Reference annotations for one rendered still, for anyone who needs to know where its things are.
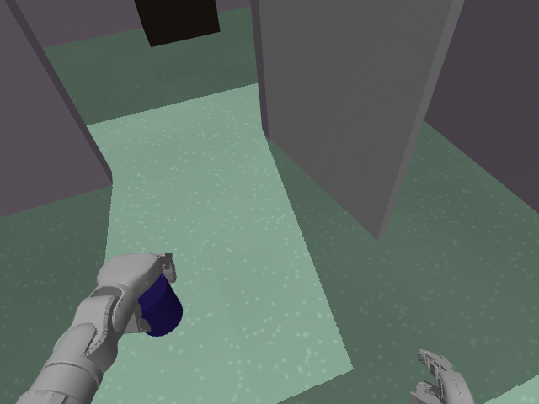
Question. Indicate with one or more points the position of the left robot arm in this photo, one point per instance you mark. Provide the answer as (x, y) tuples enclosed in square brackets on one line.
[(84, 352)]

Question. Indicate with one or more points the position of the right robot hand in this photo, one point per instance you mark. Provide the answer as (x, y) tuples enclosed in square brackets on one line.
[(453, 388)]

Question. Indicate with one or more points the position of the left robot hand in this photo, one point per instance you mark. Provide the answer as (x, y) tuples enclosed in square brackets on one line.
[(138, 271)]

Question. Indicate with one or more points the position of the can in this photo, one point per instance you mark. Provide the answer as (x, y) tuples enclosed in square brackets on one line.
[(161, 308)]

